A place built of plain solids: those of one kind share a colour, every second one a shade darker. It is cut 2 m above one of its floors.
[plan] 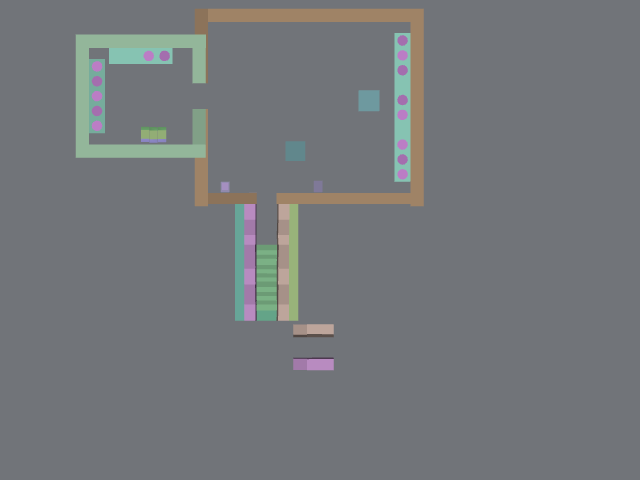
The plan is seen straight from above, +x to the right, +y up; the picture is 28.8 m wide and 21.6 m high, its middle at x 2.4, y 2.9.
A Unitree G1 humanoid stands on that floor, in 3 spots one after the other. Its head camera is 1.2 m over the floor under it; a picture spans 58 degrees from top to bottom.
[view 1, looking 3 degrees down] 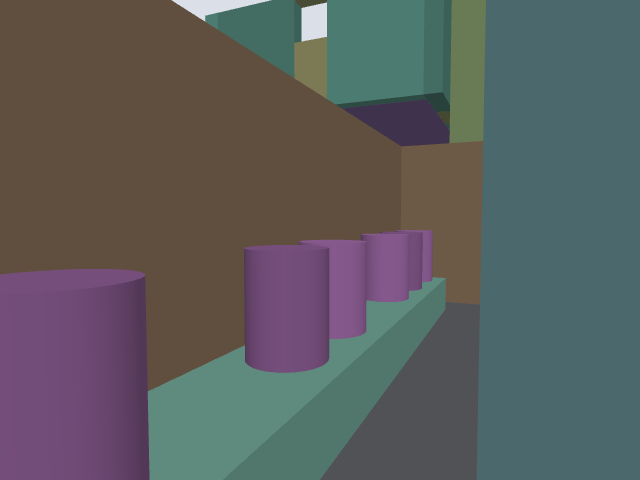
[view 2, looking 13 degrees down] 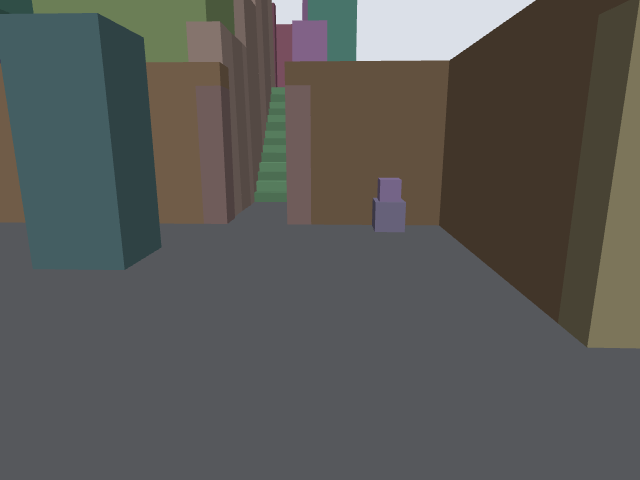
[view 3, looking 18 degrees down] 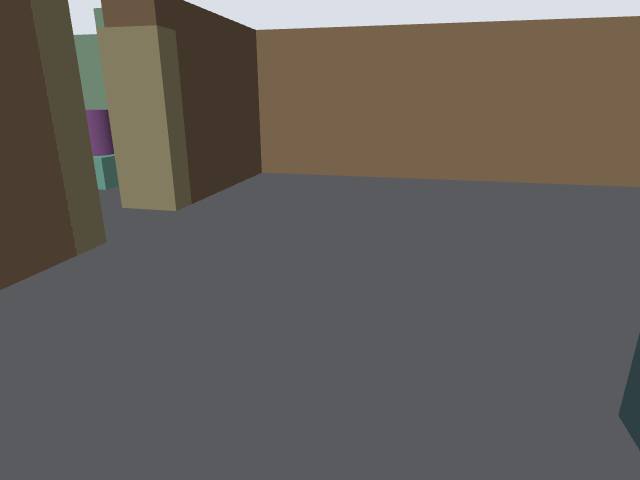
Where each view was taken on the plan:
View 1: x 4.98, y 11.31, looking -66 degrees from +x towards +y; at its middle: cask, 3.20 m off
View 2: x -1.13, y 11.21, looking -88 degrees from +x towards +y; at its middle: ground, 5.33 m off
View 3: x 0.01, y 5.69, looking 103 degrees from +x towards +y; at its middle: ground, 3.88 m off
